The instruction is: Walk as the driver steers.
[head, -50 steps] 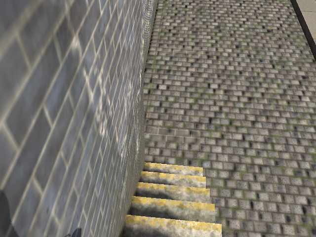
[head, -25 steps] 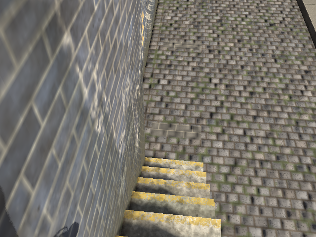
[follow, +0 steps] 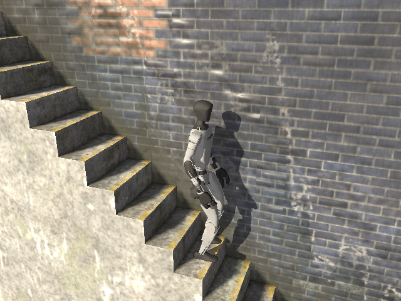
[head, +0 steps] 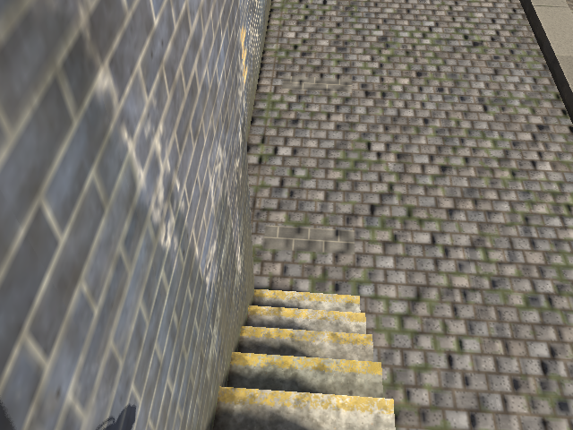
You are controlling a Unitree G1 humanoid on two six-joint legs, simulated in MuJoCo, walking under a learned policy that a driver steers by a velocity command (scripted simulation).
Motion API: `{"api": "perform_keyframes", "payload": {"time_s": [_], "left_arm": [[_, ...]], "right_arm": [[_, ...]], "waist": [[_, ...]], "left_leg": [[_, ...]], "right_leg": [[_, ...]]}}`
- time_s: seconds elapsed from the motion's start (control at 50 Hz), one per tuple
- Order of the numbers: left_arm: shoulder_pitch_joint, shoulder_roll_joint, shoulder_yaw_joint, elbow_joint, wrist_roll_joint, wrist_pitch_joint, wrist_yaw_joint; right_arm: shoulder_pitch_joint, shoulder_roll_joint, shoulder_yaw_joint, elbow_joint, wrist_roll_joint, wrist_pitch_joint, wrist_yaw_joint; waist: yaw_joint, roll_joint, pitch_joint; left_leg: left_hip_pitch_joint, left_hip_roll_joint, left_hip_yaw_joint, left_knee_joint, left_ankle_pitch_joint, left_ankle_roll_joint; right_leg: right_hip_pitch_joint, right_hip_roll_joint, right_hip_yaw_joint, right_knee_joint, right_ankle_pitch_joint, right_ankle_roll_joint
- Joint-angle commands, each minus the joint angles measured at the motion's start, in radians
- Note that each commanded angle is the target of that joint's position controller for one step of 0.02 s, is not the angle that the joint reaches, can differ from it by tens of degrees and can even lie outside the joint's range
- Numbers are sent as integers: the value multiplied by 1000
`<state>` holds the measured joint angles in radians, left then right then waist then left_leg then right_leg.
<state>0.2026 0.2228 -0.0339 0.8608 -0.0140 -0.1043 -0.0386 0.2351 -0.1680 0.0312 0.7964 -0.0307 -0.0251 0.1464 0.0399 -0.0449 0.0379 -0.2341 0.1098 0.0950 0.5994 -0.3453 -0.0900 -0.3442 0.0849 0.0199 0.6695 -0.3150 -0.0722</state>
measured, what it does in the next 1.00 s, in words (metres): stands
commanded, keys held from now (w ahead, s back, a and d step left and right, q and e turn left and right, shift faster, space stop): w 1.00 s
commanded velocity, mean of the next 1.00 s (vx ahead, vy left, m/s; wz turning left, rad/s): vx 0.00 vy -0.01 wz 0.00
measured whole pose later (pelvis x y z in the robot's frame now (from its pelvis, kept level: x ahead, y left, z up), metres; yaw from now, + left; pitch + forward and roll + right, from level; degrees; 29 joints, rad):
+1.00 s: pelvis +0.00 +0.00 +0.00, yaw +0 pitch -1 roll +1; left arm 0.20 0.22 -0.04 0.90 -0.01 -0.09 -0.04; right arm 0.27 -0.17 0.02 0.83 -0.03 -0.01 0.14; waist 0.04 -0.04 0.05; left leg -0.21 0.12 0.09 0.56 -0.33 -0.09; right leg -0.31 0.10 0.03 0.62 -0.29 -0.06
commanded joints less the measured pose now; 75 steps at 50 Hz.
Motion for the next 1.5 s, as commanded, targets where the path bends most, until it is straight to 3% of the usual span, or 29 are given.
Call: {"api": "perform_keyframes", "payload": {"time_s": [0.02, 0.2, 0.38, 0.48, 0.54, 0.64, 0.66, 0.74, 0.78, 0.8, 0.84, 0.88, 0.9, 0.96, 1.04, 1.08, 1.1, 1.12, 1.18, 1.2, 1.26, 1.3, 1.32, 1.38, 1.4, 1.42, 1.44, 1.48, 1.5], "left_arm": [[21, 88, 15, -38, 1, -13, 0], [15, 95, 22, -25, -7, -4, 10], [27, 100, 20, -19, 0, -4, 12], [17, 87, 14, -28, 0, -2, 8], [22, 83, 12, -22, 1, -1, 4], [16, 83, 12, -15, 3, 1, 3], [33, 91, 17, -5, 1, 3, 6], [13, 94, 21, -12, -4, 4, 10], [-11, 81, 15, -25, -3, 3, 5], [25, 80, 18, -11, -3, 4, 7], [-4, 82, 15, -21, 0, 2, 5], [42, 83, 17, -1, 1, 3, 9], [8, 85, 14, -12, 1, 2, 4], [21, 77, 11, -3, 1, 4, 2], [36, 87, 16, 13, 0, 8, 6], [18, 91, 19, 7, 0, 7, 8], [-3, 81, 14, -4, 0, 6, 5], [28, 80, 17, 9, -2, 7, 8], [-7, 78, 14, -6, -2, 6, 4], [30, 77, 17, 9, -1, 7, 8], [-2, 76, 14, -4, -1, 5, 5], [48, 84, 15, 21, -4, 8, 9], [19, 86, 12, 9, -2, 7, 5], [47, 84, 14, 22, -1, 10, 8], [19, 84, 11, 11, -1, 9, 4], [45, 83, 14, 22, -2, 11, 8], [7, 82, 11, 7, 0, 11, 2], [36, 81, 14, 21, -3, 13, 6], [10, 82, 11, 12, -1, 11, 3]], "right_arm": [[10, -91, -22, -42, 4, -13, -1], [26, -79, -17, -51, 2, -6, -2], [31, -89, -23, -68, 5, 1, -6], [43, -69, -19, -47, -5, 4, -5], [46, -87, -25, -37, 4, -2, -4], [43, -89, -25, -23, 2, -5, -7], [40, -107, -32, -42, 5, -5, -9], [53, -84, -25, -42, 1, 0, -9], [61, -69, -19, -18, -3, -1, -8], [52, -99, -28, -40, 9, -2, -10], [64, -70, -20, -20, -3, 1, -7], [57, -104, -31, -40, 11, 2, -8], [67, -77, -22, -17, -1, 3, -7], [67, -85, -25, -12, 3, 4, -8], [62, -105, -32, -24, 7, 5, -9], [66, -89, -27, -25, 0, 8, -8], [73, -67, -19, -1, -4, 9, -7], [64, -98, -28, -25, 9, 8, -9], [77, -71, -20, -2, -4, 10, -7], [69, -101, -29, -24, 9, 9, -8], [78, -69, -20, -3, -4, 11, -7], [51, -100, -30, -33, 8, 11, -12], [63, -73, -22, -9, -4, 13, -11], [64, -98, -29, -25, 5, 16, -11], [73, -76, -22, -1, -5, 18, -11], [65, -100, -30, -22, 4, 18, -11], [93, -78, -23, 11, -4, 20, -9], [78, -107, -33, -11, 7, 17, -9], [84, -76, -24, 12, -5, 18, -8]], "waist": [[13, 29, -42], [-7, 27, -26], [-13, 21, -52], [0, 18, -9], [7, 28, -20], [11, 36, -18], [2, 43, -37], [-8, 27, -16], [-2, 21, 4], [-1, 45, -34], [-2, 15, -6], [0, 42, -43], [-1, 15, -11], [6, 30, -17], [-2, 45, -34], [-7, 27, -16], [-1, 23, 8], [-2, 50, -23], [-4, 19, 7], [-2, 47, -26], [-2, 19, 5], [-3, 45, -34], [-4, 22, -8], [-5, 43, -28], [-6, 24, -1], [-6, 44, -24], [-9, 19, 6], [-8, 46, -22], [-6, 19, 10]], "left_leg": [[-101, 20, -5, -102, 103, 29], [-64, -11, 23, -79, 60, 24], [-47, -14, 30, -83, 115, 23], [-90, 16, 3, -125, 115, 28], [-89, 21, 3, -123, 91, 27], [-101, 21, 6, -124, 81, 25], [-73, -7, 30, -99, 52, 20], [-68, -10, 32, -97, 57, 24], [-93, 19, 7, -134, 92, 30], [-64, -10, 34, -103, 66, 24], [-89, 18, 7, -132, 106, 29], [-61, -10, 34, -102, 77, 22], [-88, 19, 6, -132, 106, 28], [-89, 21, 8, -130, 100, 26], [-58, -7, 30, -107, 68, 21], [-63, -6, 28, -107, 69, 24], [-91, 20, 8, -138, 97, 29], [-60, -8, 33, -107, 69, 23], [-85, 20, 8, -142, 103, 29], [-57, -8, 34, -111, 76, 23], [-86, 21, 7, -144, 110, 30], [-45, -13, 32, -116, 94, 21], [-69, 14, 9, -142, 126, 24], [-42, -10, 31, -118, 98, 21], [-66, 15, 8, -148, 122, 25], [-38, -10, 29, -121, 93, 21], [-69, 22, 5, -151, 107, 28], [-41, -7, 29, -127, 72, 22], [-68, 20, 6, -151, 102, 26]], "right_leg": [[125, -91, 128, -116, 199, 142], [57, -82, 133, -173, 77, 71], [108, -78, 124, -151, 261, 92], [123, -75, 124, -148, 171, 127], [132, -80, 134, -152, 158, 148], [142, -78, 134, -157, 157, 140], [120, -76, 134, -172, 144, 109], [90, -74, 137, -192, 94, 83], [115, -70, 129, -172, 113, 115], [114, -77, 139, -184, 145, 100], [131, -69, 126, -163, 156, 122], [134, -74, 134, -172, 195, 109], [144, -69, 128, -160, 180, 130], [154, -75, 134, -165, 188, 141], [132, -68, 130, -182, 169, 109], [114, -64, 125, -189, 136, 92], [132, -66, 125, -179, 141, 116], [121, -72, 135, -194, 150, 100], [133, -63, 126, -180, 142, 119], [129, -69, 133, -192, 163, 103], [143, -64, 125, -177, 163, 121], [138, -68, 132, -189, 208, 108], [151, -64, 126, -178, 202, 127], [141, -65, 126, -192, 208, 105], [150, -62, 126, -185, 186, 126], [135, -64, 127, -199, 186, 107], [149, -59, 125, -187, 157, 129], [134, -61, 131, -202, 143, 112], [143, -58, 126, -194, 144, 130]]}}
